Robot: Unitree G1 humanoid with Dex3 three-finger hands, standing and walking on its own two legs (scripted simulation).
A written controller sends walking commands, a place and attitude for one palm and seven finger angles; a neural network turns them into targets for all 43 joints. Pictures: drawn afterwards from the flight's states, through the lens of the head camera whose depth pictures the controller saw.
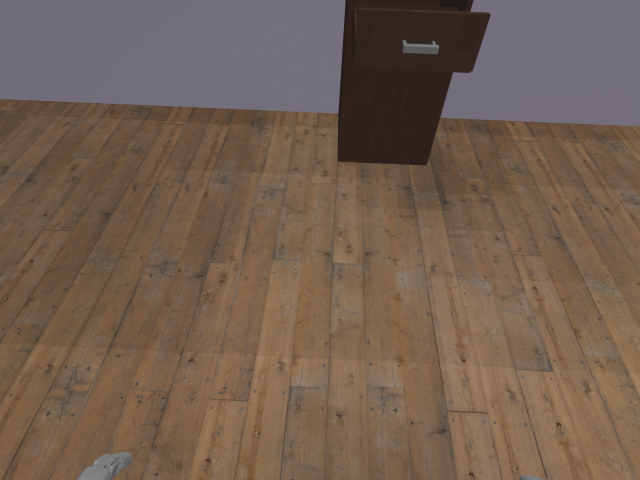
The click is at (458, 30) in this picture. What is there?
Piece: drawer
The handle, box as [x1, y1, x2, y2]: [402, 40, 438, 53]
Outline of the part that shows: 402,41 403,52 437,53 438,45 436,45 434,41 432,41 430,45 407,44 405,40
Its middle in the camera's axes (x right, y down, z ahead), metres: +0.32 -0.63 +1.26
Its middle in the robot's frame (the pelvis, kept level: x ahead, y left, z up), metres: +1.38 -0.25 -0.04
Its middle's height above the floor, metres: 0.72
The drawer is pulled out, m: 0.29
